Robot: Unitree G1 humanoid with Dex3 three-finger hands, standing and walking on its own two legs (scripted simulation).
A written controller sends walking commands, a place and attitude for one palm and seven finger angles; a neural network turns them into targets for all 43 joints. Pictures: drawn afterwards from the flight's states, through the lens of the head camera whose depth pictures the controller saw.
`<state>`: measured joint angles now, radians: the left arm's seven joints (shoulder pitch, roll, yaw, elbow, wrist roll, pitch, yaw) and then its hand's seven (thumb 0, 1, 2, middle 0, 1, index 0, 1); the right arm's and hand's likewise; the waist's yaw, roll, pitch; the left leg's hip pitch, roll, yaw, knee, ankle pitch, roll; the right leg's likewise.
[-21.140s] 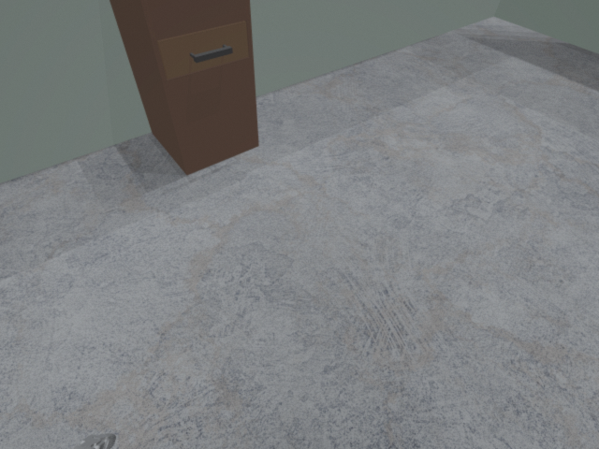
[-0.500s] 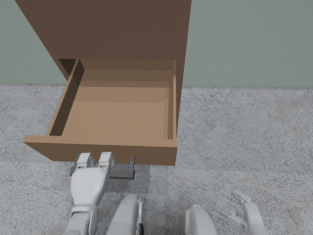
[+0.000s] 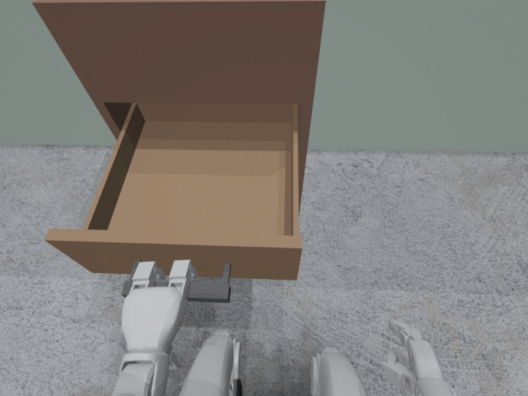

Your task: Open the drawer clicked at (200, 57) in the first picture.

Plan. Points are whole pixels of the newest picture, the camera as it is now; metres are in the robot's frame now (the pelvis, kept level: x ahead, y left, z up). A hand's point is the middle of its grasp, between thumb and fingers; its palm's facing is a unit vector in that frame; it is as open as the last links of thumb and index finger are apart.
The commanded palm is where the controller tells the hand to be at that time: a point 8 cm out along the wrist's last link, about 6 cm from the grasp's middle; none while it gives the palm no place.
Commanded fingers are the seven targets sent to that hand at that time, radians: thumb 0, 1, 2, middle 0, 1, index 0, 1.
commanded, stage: lift the hand off the handle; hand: left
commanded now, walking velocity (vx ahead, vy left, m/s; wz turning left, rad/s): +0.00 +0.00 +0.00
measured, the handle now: (179, 279) +0.30 +0.17 -0.05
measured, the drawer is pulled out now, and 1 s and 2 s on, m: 0.30 0.30 0.30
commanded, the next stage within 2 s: none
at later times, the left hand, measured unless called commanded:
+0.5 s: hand (165, 307) +0.25 +0.18 -0.05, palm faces -0.03 -0.08 -1.00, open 13.6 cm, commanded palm +0.24 +0.18 +0.01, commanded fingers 0.00 -0.50 0.30 -0.30 -1.20 -0.30 -1.20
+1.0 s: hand (157, 301) +0.25 +0.19 -0.02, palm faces -0.04 -0.09 -0.99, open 13.5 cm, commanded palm +0.24 +0.18 +0.05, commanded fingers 0.00 -0.50 0.30 -0.30 -1.20 -0.30 -1.20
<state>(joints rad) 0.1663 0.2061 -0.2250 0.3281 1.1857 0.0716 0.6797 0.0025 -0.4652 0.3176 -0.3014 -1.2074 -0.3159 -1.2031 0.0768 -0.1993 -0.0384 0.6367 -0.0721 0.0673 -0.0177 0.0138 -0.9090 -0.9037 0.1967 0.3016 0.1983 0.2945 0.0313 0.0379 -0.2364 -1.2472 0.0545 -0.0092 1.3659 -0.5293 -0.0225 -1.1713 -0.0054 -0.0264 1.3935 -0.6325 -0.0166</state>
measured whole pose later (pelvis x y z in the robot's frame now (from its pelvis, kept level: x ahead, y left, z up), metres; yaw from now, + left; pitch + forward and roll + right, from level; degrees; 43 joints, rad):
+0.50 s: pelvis +0.00 +0.00 +0.02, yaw +0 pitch +22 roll -1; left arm 0.14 0.22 -0.24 0.35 1.16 0.10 0.67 0.00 -0.49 0.31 -0.32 -1.20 -0.36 -1.22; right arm 0.10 -0.20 -0.04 0.66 -0.06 0.07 -0.03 0.01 -0.91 -0.90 0.20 0.30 0.20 0.29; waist 0.02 0.04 -0.22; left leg -1.17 0.05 -0.01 1.29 -0.51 -0.02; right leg -1.09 0.00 -0.03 1.31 -0.60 -0.01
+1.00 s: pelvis +0.01 +0.00 +0.04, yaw +0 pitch +19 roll -1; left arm 0.18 0.23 -0.25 0.31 1.14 0.11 0.63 0.00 -0.49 0.31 -0.32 -1.20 -0.39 -1.22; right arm 0.10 -0.20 -0.03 0.63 -0.06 0.08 -0.03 0.01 -0.91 -0.90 0.20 0.30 0.20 0.29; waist 0.02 0.04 -0.20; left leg -1.03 0.05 0.00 1.19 -0.49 -0.02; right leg -0.95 -0.01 -0.02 1.20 -0.58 -0.01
